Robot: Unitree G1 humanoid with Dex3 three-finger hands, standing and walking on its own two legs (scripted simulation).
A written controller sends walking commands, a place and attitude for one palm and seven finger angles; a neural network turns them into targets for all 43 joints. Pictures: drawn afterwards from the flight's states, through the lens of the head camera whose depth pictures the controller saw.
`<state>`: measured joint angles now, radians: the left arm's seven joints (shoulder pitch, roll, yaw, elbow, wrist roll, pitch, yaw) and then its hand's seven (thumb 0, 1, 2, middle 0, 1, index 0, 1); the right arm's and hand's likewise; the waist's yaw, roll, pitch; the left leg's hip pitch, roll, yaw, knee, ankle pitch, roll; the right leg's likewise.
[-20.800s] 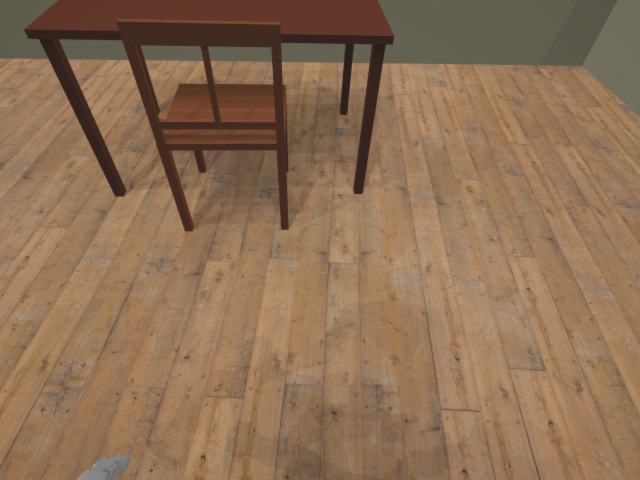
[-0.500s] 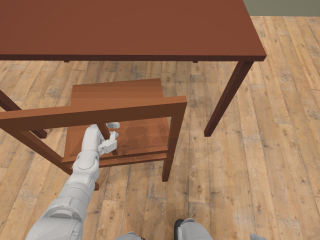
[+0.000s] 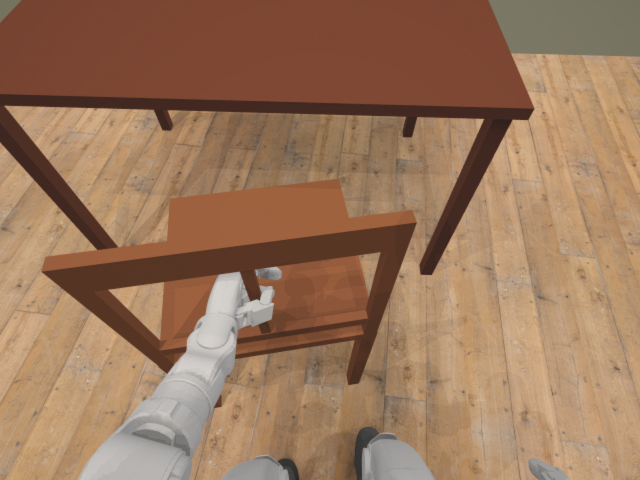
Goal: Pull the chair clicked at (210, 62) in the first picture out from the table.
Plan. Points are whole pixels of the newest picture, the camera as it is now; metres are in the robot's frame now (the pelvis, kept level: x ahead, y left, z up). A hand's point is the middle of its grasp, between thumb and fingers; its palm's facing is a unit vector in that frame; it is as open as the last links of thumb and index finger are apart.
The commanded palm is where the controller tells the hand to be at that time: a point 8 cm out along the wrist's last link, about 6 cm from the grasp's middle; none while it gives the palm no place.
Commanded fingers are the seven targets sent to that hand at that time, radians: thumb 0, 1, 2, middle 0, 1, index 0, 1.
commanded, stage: step backward, pulling the chair out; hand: left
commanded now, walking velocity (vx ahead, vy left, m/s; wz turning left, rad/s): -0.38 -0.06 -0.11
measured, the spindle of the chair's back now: (257, 302) +0.38 +0.10 -0.11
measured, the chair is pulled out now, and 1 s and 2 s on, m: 0.20 0.32 0.56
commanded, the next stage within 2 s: stop walking, hand still on the chair in 1.80 s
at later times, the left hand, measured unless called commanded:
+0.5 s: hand (254, 338) +0.30 +0.09 -0.06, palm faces -0.11 -0.98 -0.18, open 5.1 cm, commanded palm +0.30 +0.15 -0.06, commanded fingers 0.00 0.90 0.90 -0.50 -1.45 -0.50 -1.45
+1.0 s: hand (255, 392) +0.23 +0.09 -0.06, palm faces -0.05 -0.98 -0.20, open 5.2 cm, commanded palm +0.24 +0.14 -0.06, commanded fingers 0.00 0.90 0.90 -0.50 -1.45 -0.50 -1.45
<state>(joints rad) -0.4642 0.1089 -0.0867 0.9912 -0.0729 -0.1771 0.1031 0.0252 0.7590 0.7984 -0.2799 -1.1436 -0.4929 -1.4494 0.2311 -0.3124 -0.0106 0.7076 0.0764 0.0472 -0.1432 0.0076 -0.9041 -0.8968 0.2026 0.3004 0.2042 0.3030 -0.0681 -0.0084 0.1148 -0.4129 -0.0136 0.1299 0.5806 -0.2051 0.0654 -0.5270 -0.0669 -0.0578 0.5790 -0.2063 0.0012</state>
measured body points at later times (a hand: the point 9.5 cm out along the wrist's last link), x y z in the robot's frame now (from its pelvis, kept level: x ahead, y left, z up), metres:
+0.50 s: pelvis -0.06 +0.01 -0.01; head +0.01 +0.00 +0.44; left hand +0.30 +0.15 -0.05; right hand +0.01 -0.27 -0.13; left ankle +0.06 +0.08 -0.72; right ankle +0.05 -0.13 -0.72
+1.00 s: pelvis -0.12 -0.02 +0.00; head -0.06 -0.05 +0.45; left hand +0.23 +0.14 -0.04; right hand -0.06 -0.28 -0.14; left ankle -0.03 +0.09 -0.70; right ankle -0.19 -0.15 -0.72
